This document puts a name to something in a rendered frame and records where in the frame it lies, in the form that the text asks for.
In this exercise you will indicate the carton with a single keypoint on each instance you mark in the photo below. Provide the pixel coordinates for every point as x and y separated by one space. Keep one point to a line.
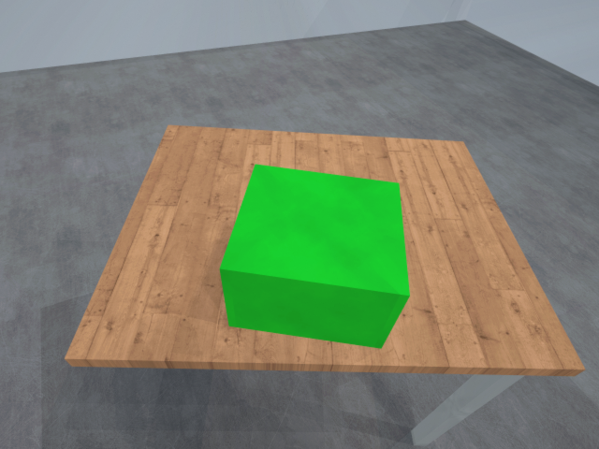
317 256

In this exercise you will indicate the table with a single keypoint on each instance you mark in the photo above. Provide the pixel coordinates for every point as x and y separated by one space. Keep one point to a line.
475 305

